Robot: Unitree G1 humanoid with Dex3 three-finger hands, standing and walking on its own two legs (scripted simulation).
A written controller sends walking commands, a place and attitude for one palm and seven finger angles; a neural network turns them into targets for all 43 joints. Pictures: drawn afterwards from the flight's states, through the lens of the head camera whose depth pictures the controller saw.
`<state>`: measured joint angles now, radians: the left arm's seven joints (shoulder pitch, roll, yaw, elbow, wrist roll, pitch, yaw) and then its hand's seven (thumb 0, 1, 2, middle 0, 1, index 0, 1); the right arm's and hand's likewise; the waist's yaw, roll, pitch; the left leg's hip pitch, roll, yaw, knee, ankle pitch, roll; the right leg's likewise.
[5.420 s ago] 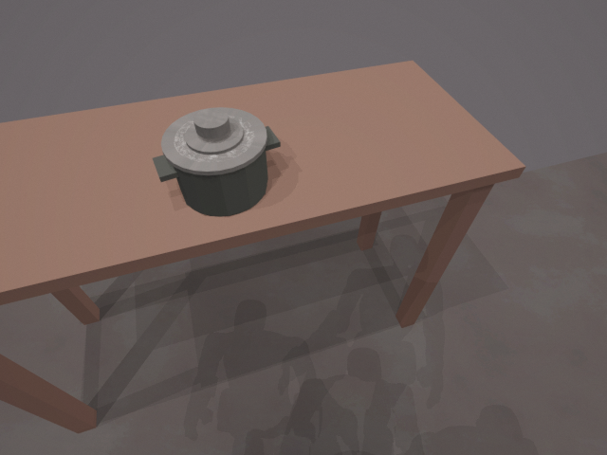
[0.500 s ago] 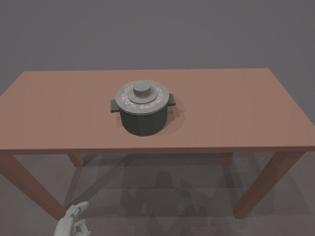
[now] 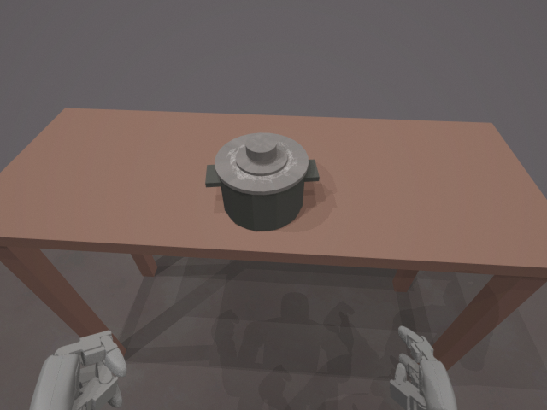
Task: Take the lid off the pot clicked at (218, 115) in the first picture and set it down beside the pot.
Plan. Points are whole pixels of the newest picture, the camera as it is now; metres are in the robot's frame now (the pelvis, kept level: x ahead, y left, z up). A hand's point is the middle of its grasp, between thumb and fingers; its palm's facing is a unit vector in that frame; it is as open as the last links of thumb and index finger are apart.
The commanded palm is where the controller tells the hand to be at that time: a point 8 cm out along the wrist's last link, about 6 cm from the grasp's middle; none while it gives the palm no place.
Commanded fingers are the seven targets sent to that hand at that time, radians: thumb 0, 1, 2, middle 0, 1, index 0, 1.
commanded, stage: raise the hand higher, near the body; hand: left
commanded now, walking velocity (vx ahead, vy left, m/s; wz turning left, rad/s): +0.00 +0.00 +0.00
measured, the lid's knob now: (261, 147) +0.50 +0.09 +0.13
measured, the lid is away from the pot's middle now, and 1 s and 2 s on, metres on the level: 0.00 0.00 0.00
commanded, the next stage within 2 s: reach forward and open the fingers in 0.82 s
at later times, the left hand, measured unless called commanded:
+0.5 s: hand (97, 337) +0.17 +0.24 +0.09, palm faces +0.30 -0.84 -0.44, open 3.1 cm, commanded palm +0.11 +0.27 +0.12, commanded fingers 0.00 0.90 0.90 -1.30 -1.50 -1.30 -1.50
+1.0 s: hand (93, 288) +0.20 +0.24 +0.14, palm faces +0.31 -0.65 -0.69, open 3.1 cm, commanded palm +0.15 +0.27 +0.17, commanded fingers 0.00 0.74 1.00 -1.25 -1.32 -1.25 -1.32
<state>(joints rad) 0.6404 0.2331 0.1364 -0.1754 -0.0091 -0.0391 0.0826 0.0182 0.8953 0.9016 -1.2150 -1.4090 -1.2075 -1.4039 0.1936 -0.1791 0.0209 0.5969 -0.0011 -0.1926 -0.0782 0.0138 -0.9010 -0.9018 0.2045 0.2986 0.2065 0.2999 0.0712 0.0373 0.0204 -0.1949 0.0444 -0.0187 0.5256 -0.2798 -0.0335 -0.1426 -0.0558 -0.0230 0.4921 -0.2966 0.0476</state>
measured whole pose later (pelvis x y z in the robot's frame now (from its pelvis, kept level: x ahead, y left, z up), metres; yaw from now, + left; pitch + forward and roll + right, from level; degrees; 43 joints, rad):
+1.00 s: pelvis +0.01 +0.00 +0.00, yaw -1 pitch -2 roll +0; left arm 0.54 0.39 0.24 -0.52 0.25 -0.02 0.12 0.02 0.88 0.91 -1.30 -1.49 -1.30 -1.49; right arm 0.19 -0.21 0.02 0.60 -0.01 -0.12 -0.06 0.02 -0.90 -0.90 0.20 0.30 0.21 0.30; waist 0.08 0.05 0.01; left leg -0.18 0.04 0.01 0.50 -0.29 -0.03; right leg -0.14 -0.06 0.00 0.48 -0.30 0.05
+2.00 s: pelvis -0.04 +0.00 +0.00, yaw +0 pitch -3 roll +1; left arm -0.18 0.71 0.03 -0.15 0.75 0.09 -0.36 0.00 -0.32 1.57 -0.89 -0.11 -0.88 -0.11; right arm 0.12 -0.28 0.02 0.60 0.05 -0.01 -0.02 0.02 -0.90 -0.90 0.20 0.30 0.20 0.30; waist 0.06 0.13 0.03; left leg -0.23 0.02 0.00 0.45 -0.18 -0.03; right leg -0.21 -0.08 -0.01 0.49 -0.23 0.05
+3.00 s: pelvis -0.01 -0.01 +0.00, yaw -1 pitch +1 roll +2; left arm -0.72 0.52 -0.19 0.26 0.82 0.27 -0.40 0.00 -0.34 1.60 -0.89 -0.09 -0.88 -0.08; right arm 0.12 -0.29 0.02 0.61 0.07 0.07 0.02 0.01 -0.91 -0.90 0.20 0.30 0.20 0.30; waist 0.02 0.12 -0.02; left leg -0.25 0.02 0.01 0.45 -0.22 -0.03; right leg -0.27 -0.08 0.01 0.54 -0.29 0.04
